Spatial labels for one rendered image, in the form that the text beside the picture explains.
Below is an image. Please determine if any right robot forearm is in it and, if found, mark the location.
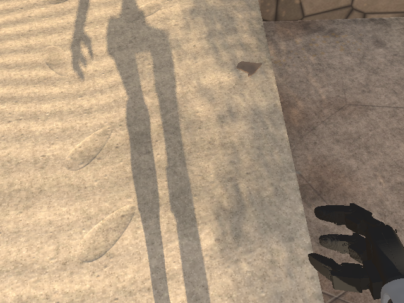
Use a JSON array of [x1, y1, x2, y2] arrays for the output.
[[381, 278, 404, 303]]

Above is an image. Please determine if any robot right hand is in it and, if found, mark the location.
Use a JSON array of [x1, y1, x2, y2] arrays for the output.
[[308, 203, 404, 300]]

